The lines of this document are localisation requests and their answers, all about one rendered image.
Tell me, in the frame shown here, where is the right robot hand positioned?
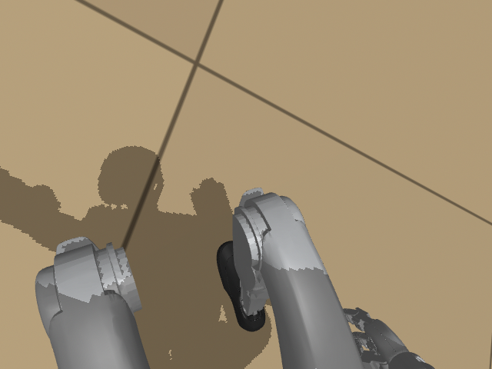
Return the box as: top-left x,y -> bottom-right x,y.
343,307 -> 410,369

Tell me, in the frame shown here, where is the right robot foot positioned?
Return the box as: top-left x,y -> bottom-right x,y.
217,241 -> 265,331

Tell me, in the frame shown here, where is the right robot arm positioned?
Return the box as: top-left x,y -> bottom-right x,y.
388,352 -> 435,369

